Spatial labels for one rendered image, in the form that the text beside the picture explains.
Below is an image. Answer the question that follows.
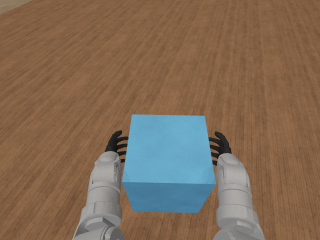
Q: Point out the carton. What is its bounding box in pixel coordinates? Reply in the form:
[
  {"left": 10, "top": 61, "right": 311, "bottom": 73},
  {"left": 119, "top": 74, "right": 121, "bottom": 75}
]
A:
[{"left": 122, "top": 114, "right": 216, "bottom": 213}]

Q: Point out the robot right upper arm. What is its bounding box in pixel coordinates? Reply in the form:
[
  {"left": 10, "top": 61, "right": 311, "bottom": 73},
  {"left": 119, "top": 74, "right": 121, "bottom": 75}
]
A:
[{"left": 213, "top": 228, "right": 260, "bottom": 240}]

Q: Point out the robot left hand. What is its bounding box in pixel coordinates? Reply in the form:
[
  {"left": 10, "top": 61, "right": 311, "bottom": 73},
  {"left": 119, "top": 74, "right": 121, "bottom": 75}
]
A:
[{"left": 105, "top": 130, "right": 129, "bottom": 163}]

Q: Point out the robot left forearm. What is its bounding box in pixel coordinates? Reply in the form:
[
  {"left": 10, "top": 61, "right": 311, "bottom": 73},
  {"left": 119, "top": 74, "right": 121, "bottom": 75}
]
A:
[{"left": 72, "top": 151, "right": 122, "bottom": 240}]

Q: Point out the robot right hand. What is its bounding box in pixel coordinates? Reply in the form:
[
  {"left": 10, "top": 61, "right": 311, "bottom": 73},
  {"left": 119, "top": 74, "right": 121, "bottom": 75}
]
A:
[{"left": 208, "top": 131, "right": 232, "bottom": 166}]

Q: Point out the robot right forearm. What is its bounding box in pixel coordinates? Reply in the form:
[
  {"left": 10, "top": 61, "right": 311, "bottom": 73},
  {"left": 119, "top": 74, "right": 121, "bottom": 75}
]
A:
[{"left": 216, "top": 153, "right": 266, "bottom": 240}]

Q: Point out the robot left upper arm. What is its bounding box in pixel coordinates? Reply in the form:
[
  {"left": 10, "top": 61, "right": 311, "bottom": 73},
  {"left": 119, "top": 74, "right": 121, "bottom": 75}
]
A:
[{"left": 73, "top": 225, "right": 126, "bottom": 240}]

